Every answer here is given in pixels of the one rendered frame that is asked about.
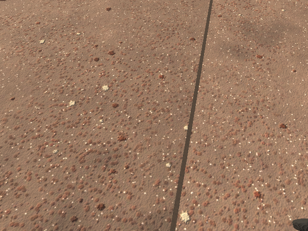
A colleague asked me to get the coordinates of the robot right hand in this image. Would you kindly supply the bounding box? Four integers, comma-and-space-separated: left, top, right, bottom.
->
292, 218, 308, 231

